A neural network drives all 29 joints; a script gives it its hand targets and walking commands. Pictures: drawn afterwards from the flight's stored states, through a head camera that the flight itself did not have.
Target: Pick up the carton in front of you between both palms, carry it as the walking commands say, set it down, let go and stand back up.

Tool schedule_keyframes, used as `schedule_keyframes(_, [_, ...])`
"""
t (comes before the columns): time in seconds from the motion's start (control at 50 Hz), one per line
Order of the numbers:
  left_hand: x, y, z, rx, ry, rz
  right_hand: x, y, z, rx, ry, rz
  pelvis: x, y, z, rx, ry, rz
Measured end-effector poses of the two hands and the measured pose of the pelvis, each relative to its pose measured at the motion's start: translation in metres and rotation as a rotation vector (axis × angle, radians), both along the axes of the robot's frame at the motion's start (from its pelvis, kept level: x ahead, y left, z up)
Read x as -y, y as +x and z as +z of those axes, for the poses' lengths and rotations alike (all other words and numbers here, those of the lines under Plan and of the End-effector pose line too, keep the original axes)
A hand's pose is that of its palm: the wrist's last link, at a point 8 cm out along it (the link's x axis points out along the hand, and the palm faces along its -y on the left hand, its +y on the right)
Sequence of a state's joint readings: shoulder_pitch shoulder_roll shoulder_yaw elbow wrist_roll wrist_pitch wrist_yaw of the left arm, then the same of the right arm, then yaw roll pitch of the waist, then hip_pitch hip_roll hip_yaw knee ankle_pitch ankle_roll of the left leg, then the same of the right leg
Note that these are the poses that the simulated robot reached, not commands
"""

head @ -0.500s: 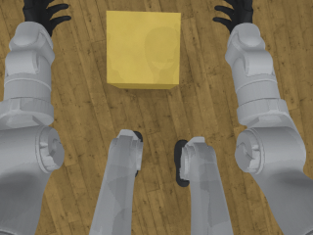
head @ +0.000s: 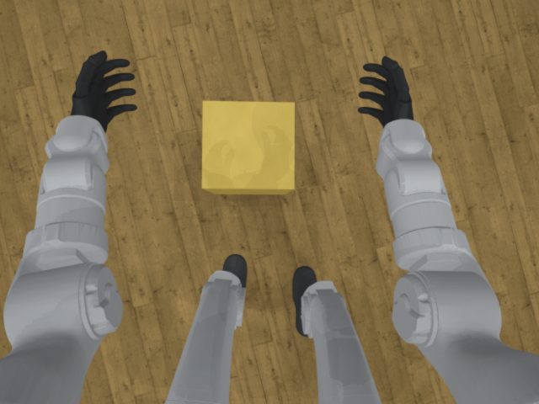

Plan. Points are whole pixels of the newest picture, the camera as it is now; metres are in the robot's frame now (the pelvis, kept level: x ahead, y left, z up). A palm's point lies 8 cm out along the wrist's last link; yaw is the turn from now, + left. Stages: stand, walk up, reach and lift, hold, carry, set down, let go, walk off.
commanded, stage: let go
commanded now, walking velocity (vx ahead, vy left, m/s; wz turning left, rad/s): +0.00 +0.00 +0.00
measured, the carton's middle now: (249, 154) +0.50 +0.08 -0.53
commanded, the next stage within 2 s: stand in 1.18 s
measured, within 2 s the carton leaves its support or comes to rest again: neither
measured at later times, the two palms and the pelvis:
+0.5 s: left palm (45, 251) +0.29 +0.25 +0.01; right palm (500, 250) +0.33 -0.21 +0.00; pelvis +0.06 +0.00 +0.09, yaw +2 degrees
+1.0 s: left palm (50, 337) +0.23 +0.21 +0.05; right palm out of the picture +0.25 -0.25 +0.05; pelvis +0.08 -0.03 +0.12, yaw +2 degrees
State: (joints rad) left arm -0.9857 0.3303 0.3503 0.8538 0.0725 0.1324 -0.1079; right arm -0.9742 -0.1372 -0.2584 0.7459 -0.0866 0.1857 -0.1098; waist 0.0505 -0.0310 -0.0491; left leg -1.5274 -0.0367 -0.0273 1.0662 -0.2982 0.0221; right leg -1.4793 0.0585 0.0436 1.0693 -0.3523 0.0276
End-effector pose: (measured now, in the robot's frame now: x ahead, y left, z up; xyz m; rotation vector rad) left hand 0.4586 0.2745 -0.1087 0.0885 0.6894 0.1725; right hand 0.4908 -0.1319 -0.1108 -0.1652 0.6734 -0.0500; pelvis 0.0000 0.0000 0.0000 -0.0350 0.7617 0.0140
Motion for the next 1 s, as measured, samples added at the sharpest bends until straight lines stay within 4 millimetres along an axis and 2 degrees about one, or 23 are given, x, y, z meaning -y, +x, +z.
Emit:
schedule_keyframes(0.16, [0.0, -0.055, 0.031, -0.075, 0.041, -0.064, 0.021, -0.06, 0.03, -0.062, -0.04, 0.004, -0.005, 0.023, 0.04, 0.104, 0.003, 0.003])
schedule_keyframes(0.28, [0.003, -0.089, 0.063, -0.081, 0.037, -0.063, 0.035, -0.091, 0.06, -0.07, -0.031, 0.013, -0.005, 0.038, 0.061, 0.189, 0.011, 0.006])
schedule_keyframes(0.38, [0.013, -0.12, 0.088, -0.084, 0.033, -0.062, 0.05, -0.119, 0.084, -0.071, -0.024, 0.015, -0.002, 0.05, 0.076, 0.27, 0.019, 0.008])
schedule_keyframes(0.58, [0.038, -0.192, 0.133, -0.103, 0.03, -0.064, 0.088, -0.19, 0.127, -0.093, -0.02, 0.013, 0.01, 0.068, 0.104, 0.499, 0.041, 0.013])
schedule_keyframes(0.66, [0.047, -0.214, 0.147, -0.106, 0.031, -0.063, 0.101, -0.212, 0.143, -0.093, -0.018, 0.014, 0.016, 0.074, 0.112, 0.599, 0.048, 0.014])
schedule_keyframes(0.74, [0.055, -0.227, 0.155, -0.108, 0.029, -0.068, 0.112, -0.229, 0.154, -0.096, -0.018, 0.012, 0.022, 0.079, 0.116, 0.687, 0.055, 0.018])
schedule_keyframes(0.82, [0.062, -0.23, 0.158, -0.111, 0.027, -0.078, 0.12, -0.239, 0.16, -0.104, -0.022, 0.012, 0.027, 0.08, 0.117, 0.756, 0.061, 0.02])
schedule_keyframes(1.0, [0.066, -0.226, 0.159, -0.117, 0.03, -0.087, 0.122, -0.242, 0.163, -0.119, -0.02, 0.015, 0.029, 0.079, 0.116, 0.837, 0.065, 0.022])
